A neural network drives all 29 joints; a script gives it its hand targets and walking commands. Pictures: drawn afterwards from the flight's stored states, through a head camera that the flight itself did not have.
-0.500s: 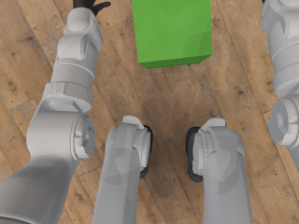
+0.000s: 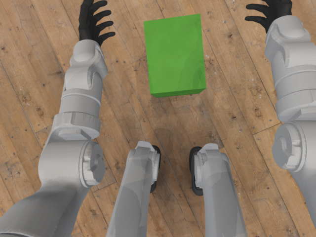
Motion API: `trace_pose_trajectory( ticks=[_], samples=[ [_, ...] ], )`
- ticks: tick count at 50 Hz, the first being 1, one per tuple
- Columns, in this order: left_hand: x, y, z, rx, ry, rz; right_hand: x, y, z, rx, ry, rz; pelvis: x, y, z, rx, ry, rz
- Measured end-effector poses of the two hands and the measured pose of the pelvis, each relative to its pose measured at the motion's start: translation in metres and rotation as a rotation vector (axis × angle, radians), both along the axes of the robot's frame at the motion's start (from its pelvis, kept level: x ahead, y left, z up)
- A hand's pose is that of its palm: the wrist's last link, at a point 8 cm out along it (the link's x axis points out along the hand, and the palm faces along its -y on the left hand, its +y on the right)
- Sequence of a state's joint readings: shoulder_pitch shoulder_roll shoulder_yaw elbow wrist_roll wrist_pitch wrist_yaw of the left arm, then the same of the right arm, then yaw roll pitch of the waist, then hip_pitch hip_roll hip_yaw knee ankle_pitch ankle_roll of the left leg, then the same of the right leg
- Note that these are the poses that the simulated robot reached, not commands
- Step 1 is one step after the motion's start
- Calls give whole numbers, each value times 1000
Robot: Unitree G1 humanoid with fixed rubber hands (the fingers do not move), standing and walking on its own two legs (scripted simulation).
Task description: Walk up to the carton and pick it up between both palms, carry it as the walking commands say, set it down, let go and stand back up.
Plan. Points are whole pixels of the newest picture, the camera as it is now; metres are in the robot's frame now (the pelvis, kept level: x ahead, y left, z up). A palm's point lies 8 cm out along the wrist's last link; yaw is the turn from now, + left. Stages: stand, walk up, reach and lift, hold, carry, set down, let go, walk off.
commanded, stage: set down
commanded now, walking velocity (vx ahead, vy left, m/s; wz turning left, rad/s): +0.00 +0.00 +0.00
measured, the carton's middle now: (174, 61) +0.56 +0.01 -0.44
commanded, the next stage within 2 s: let go in 0.54 s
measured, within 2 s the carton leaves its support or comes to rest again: neither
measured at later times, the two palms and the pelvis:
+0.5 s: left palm (46, 7) +0.52 +0.18 +0.03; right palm out of the picture +0.55 -0.19 +0.03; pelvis +0.02 +0.00 +0.13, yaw -1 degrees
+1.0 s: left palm out of the picture +0.41 +0.22 +0.10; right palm out of the picture +0.43 -0.20 +0.09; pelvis +0.07 +0.01 +0.20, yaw -2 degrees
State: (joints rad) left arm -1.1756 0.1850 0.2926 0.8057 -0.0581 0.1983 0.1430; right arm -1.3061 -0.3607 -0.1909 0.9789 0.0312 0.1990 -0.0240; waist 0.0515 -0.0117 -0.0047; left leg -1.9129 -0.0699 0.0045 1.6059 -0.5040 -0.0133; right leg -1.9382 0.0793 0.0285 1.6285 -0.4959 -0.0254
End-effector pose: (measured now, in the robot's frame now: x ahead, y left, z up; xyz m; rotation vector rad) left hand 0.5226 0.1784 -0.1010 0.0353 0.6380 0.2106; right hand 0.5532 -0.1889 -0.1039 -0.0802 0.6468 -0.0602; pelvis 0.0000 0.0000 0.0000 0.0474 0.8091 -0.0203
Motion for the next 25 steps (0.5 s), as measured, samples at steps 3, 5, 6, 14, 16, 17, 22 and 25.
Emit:
trace_pose_trajectory(
  ticks=[3, 5, 6, 14, 16, 17, 22, 25],
  samples=[
    [-1, 2, 19, -2, -2, 1, 0, -1, 19, -2, -1, 3, 2, -1, 17, -1, -1, -2],
    [-2, 2, 31, -4, -3, 2, -1, -2, 32, -2, -2, 6, 4, -1, 28, -1, -2, -3],
    [-3, 3, 38, -6, -4, 2, -1, -3, 38, -2, -2, 7, 4, -1, 34, -2, -4, -3],
    [-4, 3, 89, -14, -12, 3, -1, -5, 89, 1, -6, 16, 10, -3, 81, -4, -20, -7],
    [-4, 3, 101, -17, -14, 3, -1, -6, 102, 3, -7, 18, 12, -3, 93, -5, -26, -8],
    [-4, 3, 107, -18, -15, 3, -1, -6, 108, 3, -8, 19, 13, -3, 98, -6, -28, -9],
    [-4, 3, 130, -14, -8, -5, 0, -7, 130, 8, 1, 23, 18, -3, 123, -9, -41, -13],
    [-3, 2, 136, -9, 2, -13, 0, -6, 136, 10, 12, 26, 22, -3, 133, -11, -43, -15]
  ],
)
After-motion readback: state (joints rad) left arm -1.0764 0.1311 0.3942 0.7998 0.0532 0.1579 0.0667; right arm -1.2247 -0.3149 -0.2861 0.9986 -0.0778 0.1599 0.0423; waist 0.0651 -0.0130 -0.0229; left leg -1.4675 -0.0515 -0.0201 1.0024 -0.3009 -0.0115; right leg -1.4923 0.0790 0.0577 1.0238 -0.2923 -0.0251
